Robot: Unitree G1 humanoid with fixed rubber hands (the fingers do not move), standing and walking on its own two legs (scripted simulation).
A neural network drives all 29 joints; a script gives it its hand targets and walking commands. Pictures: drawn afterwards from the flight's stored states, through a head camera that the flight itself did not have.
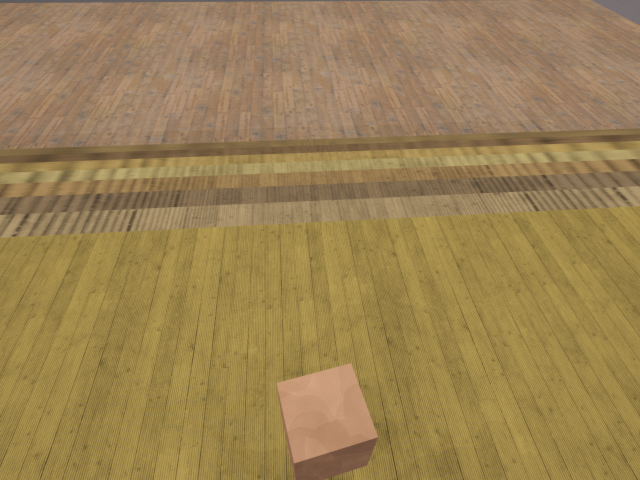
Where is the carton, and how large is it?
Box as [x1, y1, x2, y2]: [277, 363, 377, 479]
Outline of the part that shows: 350,363 277,383 281,415 295,479 323,479 367,464 376,441 377,435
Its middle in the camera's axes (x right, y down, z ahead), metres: +0.01 +0.50 +1.08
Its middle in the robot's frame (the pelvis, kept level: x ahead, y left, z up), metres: +0.43 -0.02 -0.66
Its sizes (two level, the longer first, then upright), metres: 0.210 0.200 0.250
